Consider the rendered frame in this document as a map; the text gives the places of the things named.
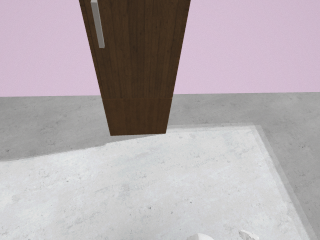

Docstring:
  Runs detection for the handle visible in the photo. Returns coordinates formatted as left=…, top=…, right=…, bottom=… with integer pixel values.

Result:
left=90, top=0, right=105, bottom=48

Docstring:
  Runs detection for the cupboard door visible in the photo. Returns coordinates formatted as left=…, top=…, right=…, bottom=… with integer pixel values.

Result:
left=84, top=0, right=187, bottom=99

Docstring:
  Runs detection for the right robot hand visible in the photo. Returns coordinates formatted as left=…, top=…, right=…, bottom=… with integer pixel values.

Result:
left=239, top=230, right=259, bottom=240

